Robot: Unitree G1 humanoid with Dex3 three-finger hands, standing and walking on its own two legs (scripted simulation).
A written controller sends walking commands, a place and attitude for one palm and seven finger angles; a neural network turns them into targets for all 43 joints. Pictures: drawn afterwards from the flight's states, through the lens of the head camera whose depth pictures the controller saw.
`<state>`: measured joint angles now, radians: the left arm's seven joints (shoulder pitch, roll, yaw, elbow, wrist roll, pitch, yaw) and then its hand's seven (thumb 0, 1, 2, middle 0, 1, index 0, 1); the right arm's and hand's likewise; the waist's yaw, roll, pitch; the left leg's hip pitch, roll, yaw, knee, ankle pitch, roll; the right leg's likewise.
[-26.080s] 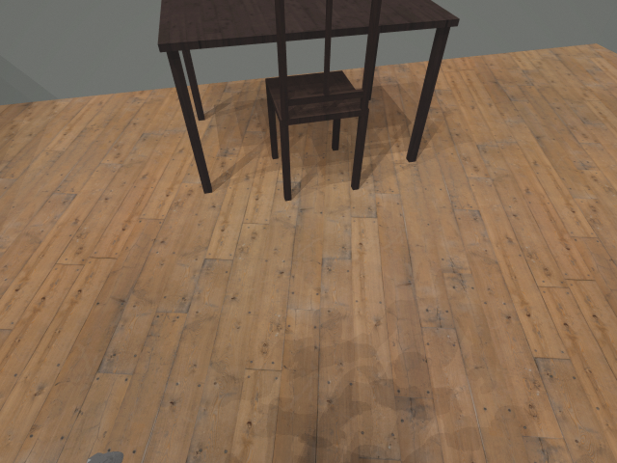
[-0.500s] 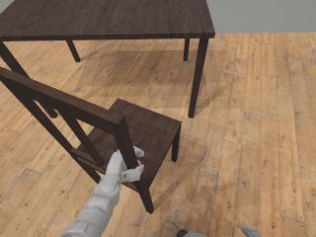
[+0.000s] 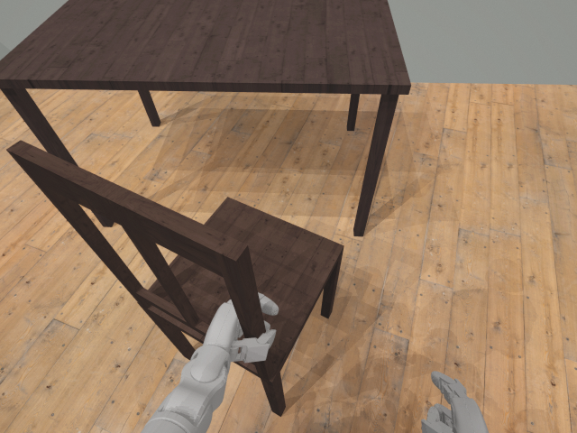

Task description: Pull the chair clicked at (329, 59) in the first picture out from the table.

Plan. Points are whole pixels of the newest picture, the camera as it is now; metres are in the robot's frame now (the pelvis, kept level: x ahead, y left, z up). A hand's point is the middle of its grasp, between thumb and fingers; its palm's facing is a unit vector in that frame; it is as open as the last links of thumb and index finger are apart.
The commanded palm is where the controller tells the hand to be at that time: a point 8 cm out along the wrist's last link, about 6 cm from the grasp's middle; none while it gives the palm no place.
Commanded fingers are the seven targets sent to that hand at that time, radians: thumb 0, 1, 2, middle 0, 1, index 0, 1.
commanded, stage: stop walking, hand still on the chair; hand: left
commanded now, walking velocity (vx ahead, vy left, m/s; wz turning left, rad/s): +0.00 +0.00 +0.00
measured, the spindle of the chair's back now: (169, 282) +0.36 +0.22 -0.07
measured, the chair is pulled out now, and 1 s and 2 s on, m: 0.48 0.48 0.48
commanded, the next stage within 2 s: open the thumb and straighten the fingers in 0.16 s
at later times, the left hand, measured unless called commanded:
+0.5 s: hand (257, 338) +0.26 +0.06 -0.07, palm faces -0.22 -0.97 -0.09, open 8.0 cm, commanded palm +0.25 +0.12 -0.05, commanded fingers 0.00 -0.55 0.20 -0.43 -1.23 -0.43 -1.23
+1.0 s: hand (243, 339) +0.26 +0.09 -0.07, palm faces -0.21 -0.97 -0.09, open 17.0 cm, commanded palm +0.25 +0.13 -0.05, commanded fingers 0.00 -0.55 0.20 0.00 0.00 0.00 0.00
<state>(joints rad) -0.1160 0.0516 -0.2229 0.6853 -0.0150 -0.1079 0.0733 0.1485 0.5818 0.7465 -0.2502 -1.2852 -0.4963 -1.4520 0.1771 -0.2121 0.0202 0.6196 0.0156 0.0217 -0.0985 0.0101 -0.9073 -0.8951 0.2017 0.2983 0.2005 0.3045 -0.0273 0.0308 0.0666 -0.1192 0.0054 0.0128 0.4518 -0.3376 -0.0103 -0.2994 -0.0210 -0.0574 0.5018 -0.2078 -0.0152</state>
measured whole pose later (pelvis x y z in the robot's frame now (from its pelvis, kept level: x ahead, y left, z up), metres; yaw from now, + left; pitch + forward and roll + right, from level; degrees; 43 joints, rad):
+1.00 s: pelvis -0.01 +0.01 -0.04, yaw +1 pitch +11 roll +0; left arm -0.02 0.12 -0.16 0.34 -0.05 0.12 -0.02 -0.01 -0.53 0.21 -0.07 -0.20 -0.07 -0.21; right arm 0.28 -0.25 0.02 0.54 0.05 -0.05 -0.02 0.01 -0.91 -0.90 0.20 0.30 0.20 0.30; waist -0.06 0.04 -0.12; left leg -0.53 -0.02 0.01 0.83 -0.49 0.01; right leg -0.69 -0.06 -0.06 0.83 -0.33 0.00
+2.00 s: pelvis -0.01 +0.02 -0.06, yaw +2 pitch +12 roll -1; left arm 0.66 0.16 -0.28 -0.30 0.04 0.18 0.00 -0.01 -0.54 0.20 -0.01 0.00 0.00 0.00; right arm 0.32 -0.23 0.02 0.35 0.04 -0.08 -0.06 0.02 -0.91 -0.90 0.20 0.30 0.20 0.30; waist -0.04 0.04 -0.17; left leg -0.63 -0.02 -0.02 1.02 -0.59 0.02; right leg -0.77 -0.07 -0.08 0.97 -0.41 0.01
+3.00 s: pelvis +0.01 +0.01 -0.01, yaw +2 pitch -1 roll -1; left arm 0.59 0.32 0.22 -0.45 -0.06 -0.06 0.17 0.00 0.26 0.60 -0.12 -0.17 -0.12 -0.17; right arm 0.22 -0.21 0.01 0.58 0.03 -0.15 -0.09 0.02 -0.91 -0.90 0.20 0.30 0.20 0.30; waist 0.05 0.08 -0.04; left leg -0.11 0.00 -0.03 0.55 -0.41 0.01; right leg -0.26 -0.04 -0.09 0.56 -0.27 0.01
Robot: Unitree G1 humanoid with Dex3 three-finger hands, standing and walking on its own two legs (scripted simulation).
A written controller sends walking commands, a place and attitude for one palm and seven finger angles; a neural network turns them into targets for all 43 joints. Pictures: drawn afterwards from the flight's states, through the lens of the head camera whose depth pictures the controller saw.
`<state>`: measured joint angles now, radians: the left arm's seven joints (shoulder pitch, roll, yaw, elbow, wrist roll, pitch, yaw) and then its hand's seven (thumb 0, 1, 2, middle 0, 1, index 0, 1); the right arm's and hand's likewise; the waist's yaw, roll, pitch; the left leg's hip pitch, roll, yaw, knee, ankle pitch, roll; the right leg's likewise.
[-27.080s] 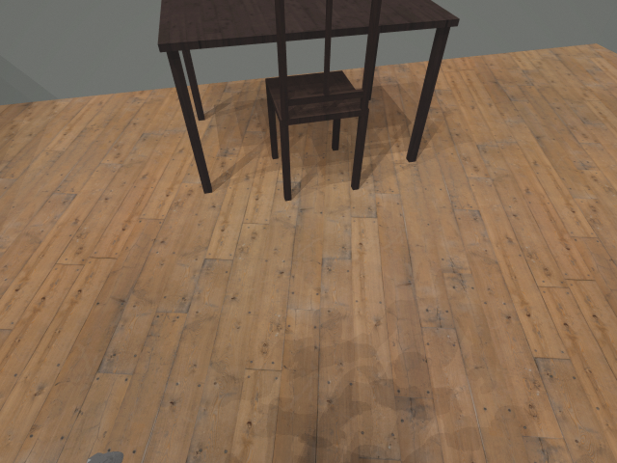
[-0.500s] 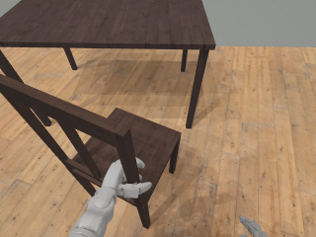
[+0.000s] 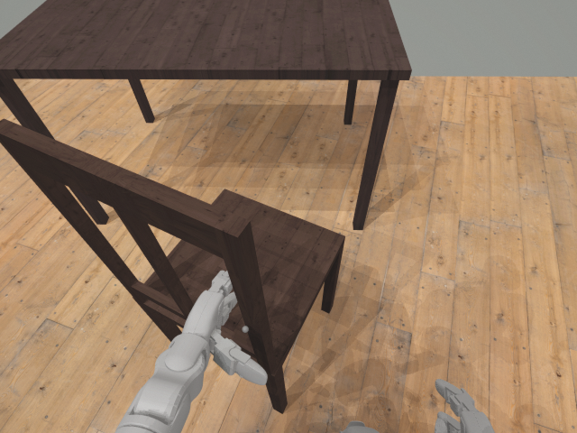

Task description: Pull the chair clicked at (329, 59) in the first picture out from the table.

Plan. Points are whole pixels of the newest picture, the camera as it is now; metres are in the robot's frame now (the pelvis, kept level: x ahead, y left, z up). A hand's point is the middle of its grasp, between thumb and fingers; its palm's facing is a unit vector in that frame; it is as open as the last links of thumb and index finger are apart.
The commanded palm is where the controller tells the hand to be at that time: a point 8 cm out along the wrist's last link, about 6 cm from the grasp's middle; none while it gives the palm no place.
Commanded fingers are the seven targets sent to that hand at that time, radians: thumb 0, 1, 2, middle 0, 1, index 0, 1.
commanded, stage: draw the fingers out of the gap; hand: left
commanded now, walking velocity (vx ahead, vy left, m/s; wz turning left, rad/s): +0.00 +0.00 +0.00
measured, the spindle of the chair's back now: (165, 272) +0.37 +0.20 -0.03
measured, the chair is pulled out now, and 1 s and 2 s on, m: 0.48 0.48 0.48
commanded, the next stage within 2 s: draw the hand back to the body in 0.86 s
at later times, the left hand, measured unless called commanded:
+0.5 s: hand (237, 378) +0.21 +0.07 -0.03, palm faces -0.22 -0.97 -0.07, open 17.5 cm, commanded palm +0.20 +0.12 -0.01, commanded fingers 0.00 -0.55 0.20 0.00 0.00 0.00 0.00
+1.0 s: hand out of the picture +0.15 +0.08 -0.03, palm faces -0.19 -0.98 -0.06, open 17.5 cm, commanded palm +0.13 +0.13 -0.01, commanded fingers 0.00 -0.55 0.20 0.00 0.00 0.00 0.00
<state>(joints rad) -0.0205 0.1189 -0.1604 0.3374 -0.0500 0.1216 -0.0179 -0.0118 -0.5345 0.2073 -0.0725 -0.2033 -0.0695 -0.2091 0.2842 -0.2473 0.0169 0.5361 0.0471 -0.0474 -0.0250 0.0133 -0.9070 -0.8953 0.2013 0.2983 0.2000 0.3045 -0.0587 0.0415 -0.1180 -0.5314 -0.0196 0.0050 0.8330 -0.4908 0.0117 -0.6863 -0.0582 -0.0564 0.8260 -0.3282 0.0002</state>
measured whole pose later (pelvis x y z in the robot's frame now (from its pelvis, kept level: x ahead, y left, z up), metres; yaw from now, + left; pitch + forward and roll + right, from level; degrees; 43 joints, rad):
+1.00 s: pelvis +0.00 +0.01 -0.02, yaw +1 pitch +12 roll -1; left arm 0.66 0.16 -0.28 -0.30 0.04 0.18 0.00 -0.01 -0.54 0.20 -0.01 0.00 0.00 0.00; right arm 0.32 -0.23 0.02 0.35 0.04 -0.08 -0.06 0.02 -0.91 -0.90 0.20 0.30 0.20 0.30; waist -0.04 0.04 -0.17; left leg -0.63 -0.02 -0.02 1.02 -0.59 0.02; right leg -0.77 -0.07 -0.08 0.97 -0.41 0.01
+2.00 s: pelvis +0.03 +0.00 +0.03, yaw +1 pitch -1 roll -1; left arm 0.59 0.32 0.22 -0.45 -0.06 -0.06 0.17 0.00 0.26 0.60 -0.12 -0.17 -0.12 -0.17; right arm 0.22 -0.21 0.01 0.58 0.03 -0.15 -0.09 0.02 -0.91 -0.90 0.20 0.30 0.20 0.30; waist 0.05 0.08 -0.04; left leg -0.11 0.00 -0.03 0.55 -0.41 0.01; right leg -0.26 -0.04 -0.09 0.56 -0.27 0.01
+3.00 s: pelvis +0.01 +0.02 +0.04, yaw -1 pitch +1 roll +0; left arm 0.57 0.39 0.39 -0.48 -0.05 -0.15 0.14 0.01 0.89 0.90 -0.22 -0.30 -0.21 -0.31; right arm 0.16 -0.22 -0.03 0.58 0.02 -0.04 -0.06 0.01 -0.91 -0.90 0.20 0.30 0.20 0.30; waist 0.01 0.04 0.07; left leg -0.15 -0.02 0.01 0.48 -0.34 0.03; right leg -0.30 -0.05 -0.05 0.47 -0.18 0.03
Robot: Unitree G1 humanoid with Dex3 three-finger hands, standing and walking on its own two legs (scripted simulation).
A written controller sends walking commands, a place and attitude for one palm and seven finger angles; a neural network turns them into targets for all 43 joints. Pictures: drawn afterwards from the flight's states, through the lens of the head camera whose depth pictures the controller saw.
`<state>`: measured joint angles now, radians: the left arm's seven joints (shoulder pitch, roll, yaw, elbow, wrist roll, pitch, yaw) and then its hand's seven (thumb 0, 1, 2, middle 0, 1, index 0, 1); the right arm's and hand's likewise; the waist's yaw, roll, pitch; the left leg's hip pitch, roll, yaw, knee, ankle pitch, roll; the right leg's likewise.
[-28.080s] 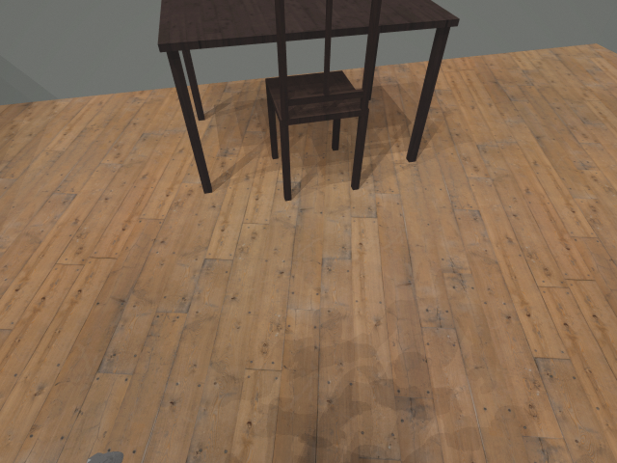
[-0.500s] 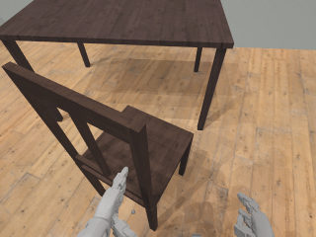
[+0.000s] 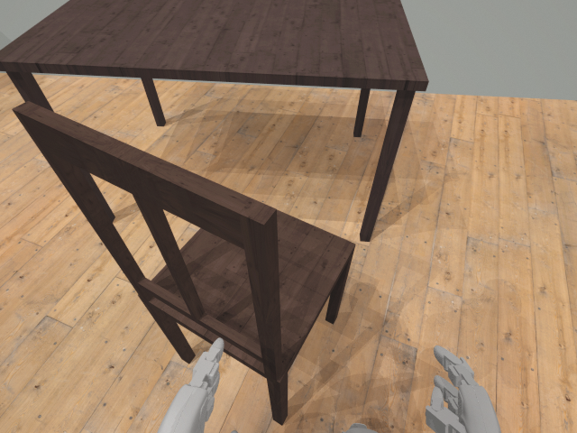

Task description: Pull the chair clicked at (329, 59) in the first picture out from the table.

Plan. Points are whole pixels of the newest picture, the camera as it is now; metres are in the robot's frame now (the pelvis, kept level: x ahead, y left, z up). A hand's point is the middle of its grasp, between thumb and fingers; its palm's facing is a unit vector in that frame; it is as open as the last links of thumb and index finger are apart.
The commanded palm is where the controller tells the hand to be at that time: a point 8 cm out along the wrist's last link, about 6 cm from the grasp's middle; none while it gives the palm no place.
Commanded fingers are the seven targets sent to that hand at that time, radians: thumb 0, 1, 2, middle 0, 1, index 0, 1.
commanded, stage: draw the hand back to the body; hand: left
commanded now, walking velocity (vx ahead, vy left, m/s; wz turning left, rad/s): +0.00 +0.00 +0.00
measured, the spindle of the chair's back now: (177, 267) +0.37 +0.19 +0.00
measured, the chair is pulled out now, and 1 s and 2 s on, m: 0.48 0.48 0.48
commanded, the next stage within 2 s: step back with the hand held close in 1.56 s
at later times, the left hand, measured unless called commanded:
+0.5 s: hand (163, 385) +0.17 +0.13 +0.11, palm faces +0.02 -1.00 -0.07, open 17.4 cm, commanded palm +0.13 +0.20 +0.11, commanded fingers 0.00 -0.30 0.32 -0.04 -0.05 -0.04 -0.05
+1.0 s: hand (33, 321) +0.20 +0.23 +0.19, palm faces +0.39 -0.83 -0.40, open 12.0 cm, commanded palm +0.15 +0.27 +0.21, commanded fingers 0.00 0.61 0.76 -0.16 -0.24 -0.16 -0.24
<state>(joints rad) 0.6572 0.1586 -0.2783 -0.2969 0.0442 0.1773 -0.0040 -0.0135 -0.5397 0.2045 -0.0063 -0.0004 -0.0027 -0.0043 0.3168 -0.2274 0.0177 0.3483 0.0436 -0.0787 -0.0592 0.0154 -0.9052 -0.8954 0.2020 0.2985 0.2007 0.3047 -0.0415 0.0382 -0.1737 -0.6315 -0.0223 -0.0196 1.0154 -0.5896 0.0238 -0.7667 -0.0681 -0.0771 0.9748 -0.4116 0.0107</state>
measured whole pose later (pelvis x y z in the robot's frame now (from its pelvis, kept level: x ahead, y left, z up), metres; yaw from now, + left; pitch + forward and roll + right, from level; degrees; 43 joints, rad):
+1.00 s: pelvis +0.02 -0.01 +0.05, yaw +0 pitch -1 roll -1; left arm 0.59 0.32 0.22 -0.45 -0.06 -0.06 0.17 0.00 0.26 0.60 -0.12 -0.17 -0.12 -0.17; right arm 0.22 -0.21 0.01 0.58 0.03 -0.15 -0.09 0.02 -0.91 -0.90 0.20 0.30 0.20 0.30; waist 0.05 0.08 -0.04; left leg -0.11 0.00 -0.03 0.55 -0.41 0.01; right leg -0.26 -0.04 -0.09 0.56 -0.27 0.01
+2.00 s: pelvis +0.00 +0.01 +0.06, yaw -2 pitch +1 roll +0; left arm 0.57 0.39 0.39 -0.48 -0.05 -0.15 0.14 0.01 0.89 0.90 -0.22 -0.30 -0.21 -0.31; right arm 0.16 -0.22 -0.03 0.58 0.02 -0.04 -0.06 0.01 -0.91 -0.90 0.20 0.30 0.20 0.30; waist 0.01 0.04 0.07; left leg -0.15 -0.02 0.01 0.48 -0.34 0.03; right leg -0.30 -0.05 -0.05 0.47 -0.18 0.03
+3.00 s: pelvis -0.06 -0.01 +0.05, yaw -1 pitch +2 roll +0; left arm 0.56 0.44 0.47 -0.57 -0.03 -0.21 0.18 0.01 0.89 0.90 -0.22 -0.30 -0.21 -0.31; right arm 0.17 -0.19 -0.02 0.60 0.00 -0.07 -0.07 0.01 -0.91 -0.90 0.20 0.30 0.20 0.30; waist 0.00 -0.02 0.03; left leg -0.38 0.00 -0.01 0.68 -0.35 0.01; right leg -0.48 -0.04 -0.07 0.58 -0.14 0.00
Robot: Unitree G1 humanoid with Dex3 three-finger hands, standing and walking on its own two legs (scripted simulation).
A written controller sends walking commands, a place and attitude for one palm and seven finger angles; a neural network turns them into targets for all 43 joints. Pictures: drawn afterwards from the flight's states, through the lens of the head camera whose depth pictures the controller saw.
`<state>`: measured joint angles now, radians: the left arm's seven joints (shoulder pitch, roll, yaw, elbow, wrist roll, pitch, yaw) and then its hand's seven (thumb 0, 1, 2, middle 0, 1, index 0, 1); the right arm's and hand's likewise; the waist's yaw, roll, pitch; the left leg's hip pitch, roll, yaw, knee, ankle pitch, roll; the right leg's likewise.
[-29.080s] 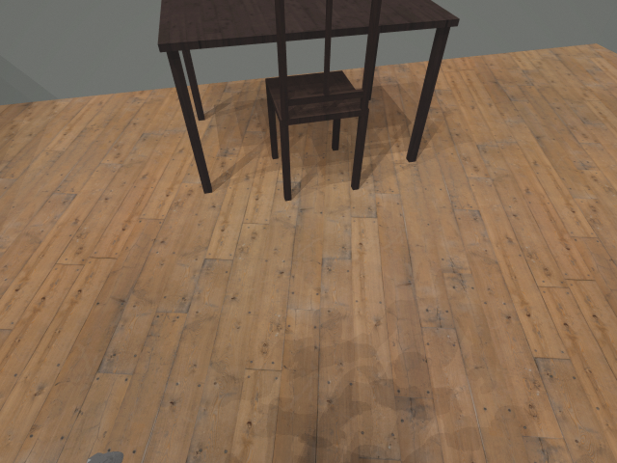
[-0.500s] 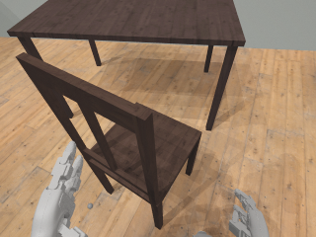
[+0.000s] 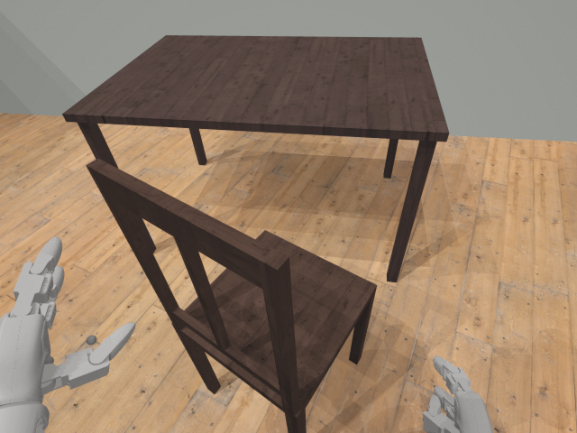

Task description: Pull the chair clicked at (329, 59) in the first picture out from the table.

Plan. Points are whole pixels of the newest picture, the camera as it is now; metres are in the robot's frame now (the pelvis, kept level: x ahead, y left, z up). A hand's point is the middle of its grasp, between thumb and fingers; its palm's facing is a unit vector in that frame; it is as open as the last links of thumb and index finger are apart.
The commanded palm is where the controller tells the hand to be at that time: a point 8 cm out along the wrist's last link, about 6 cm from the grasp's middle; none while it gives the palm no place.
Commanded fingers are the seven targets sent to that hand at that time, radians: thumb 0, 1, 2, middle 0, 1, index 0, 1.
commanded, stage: draw the hand back to the body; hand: left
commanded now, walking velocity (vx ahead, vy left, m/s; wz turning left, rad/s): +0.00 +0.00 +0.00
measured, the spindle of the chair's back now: (207, 300) +0.35 +0.20 -0.06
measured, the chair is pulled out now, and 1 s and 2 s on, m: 0.48 0.48 0.48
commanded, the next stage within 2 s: step back with the hand held close in 0.56 s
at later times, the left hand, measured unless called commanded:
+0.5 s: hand (54, 308) +0.19 +0.27 +0.17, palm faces +0.46 -0.79 -0.40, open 7.5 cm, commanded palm +0.14 +0.31 +0.19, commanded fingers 0.00 0.90 0.90 -0.20 -0.30 -0.20 -0.30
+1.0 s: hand (63, 315) +0.19 +0.26 +0.15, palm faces +0.34 -0.78 -0.52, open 7.4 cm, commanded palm +0.13 +0.31 +0.18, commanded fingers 0.00 0.90 0.90 -0.20 -0.30 -0.20 -0.30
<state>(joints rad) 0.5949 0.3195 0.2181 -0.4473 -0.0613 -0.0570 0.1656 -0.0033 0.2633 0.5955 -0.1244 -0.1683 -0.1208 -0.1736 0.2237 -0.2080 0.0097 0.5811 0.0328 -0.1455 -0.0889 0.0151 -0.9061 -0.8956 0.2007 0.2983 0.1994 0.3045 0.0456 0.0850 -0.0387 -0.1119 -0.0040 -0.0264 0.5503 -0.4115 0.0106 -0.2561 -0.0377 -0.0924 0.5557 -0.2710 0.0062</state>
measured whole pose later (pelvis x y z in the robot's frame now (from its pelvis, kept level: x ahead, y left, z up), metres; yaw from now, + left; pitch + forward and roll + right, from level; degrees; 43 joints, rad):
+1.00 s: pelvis -0.02 +0.01 +0.01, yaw -2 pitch +1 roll +0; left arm 0.57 0.39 0.39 -0.48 -0.05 -0.15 0.14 0.01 0.89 0.90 -0.22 -0.30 -0.21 -0.31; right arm 0.16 -0.22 -0.03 0.58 0.02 -0.04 -0.06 0.01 -0.91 -0.90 0.20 0.30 0.20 0.30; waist 0.01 0.04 0.07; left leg -0.15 -0.02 0.01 0.48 -0.34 0.03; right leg -0.30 -0.05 -0.05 0.47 -0.18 0.03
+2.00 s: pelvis -0.08 +0.00 -0.01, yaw -1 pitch +2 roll +0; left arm 0.56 0.44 0.47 -0.57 -0.03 -0.21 0.18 0.01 0.89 0.90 -0.22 -0.30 -0.21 -0.31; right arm 0.17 -0.19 -0.02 0.60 0.00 -0.07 -0.07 0.01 -0.91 -0.90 0.20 0.30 0.20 0.30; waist 0.00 -0.02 0.03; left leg -0.38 0.00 -0.01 0.68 -0.35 0.01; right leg -0.48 -0.04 -0.07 0.58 -0.14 0.00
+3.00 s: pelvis -0.21 -0.07 +0.01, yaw -3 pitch +3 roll +0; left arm 0.59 0.44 0.43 -0.56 -0.05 -0.25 0.13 0.01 0.89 0.90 -0.22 -0.30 -0.21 -0.31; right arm 0.15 -0.16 -0.02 0.65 0.00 -0.09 -0.03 0.01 -0.90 -0.89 0.21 0.30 0.20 0.31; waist 0.00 -0.01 0.01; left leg -0.52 0.02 -0.03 0.91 -0.42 -0.05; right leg -0.29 0.03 -0.01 0.47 -0.23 -0.04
